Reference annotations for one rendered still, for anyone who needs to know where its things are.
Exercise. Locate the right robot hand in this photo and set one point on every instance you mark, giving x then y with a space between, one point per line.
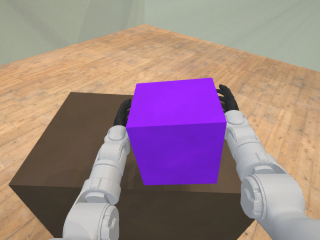
228 99

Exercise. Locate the left robot hand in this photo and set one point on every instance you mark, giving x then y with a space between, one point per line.
121 117

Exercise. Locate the left robot upper arm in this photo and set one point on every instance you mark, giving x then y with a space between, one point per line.
91 221

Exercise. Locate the left robot forearm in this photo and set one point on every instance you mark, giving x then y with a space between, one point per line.
103 185

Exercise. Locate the right robot forearm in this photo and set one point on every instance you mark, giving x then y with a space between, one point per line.
247 150

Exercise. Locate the right robot upper arm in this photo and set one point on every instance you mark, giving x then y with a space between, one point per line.
276 202

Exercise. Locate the carton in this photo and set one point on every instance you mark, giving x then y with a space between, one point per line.
177 130

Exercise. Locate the pedestal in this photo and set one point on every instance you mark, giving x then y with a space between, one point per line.
52 176

